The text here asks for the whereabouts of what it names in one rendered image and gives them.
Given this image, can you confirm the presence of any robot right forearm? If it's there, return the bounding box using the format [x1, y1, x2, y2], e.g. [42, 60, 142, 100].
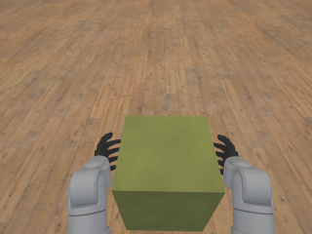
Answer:
[223, 156, 276, 234]

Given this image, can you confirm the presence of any robot left forearm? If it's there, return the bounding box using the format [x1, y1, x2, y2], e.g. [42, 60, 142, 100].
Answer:
[67, 155, 112, 234]

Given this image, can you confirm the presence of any robot left hand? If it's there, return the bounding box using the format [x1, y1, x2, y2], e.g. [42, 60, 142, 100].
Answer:
[95, 132, 121, 171]

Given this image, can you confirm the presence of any carton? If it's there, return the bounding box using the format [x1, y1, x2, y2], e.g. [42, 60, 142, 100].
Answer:
[111, 115, 225, 232]

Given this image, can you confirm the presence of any robot right hand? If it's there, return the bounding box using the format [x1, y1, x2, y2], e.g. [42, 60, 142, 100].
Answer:
[214, 135, 239, 175]

